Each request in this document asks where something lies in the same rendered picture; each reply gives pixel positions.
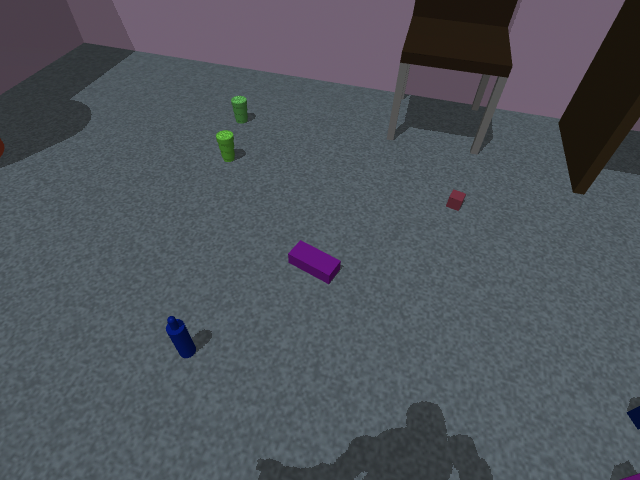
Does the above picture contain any chair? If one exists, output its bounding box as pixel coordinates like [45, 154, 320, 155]
[387, 0, 518, 155]

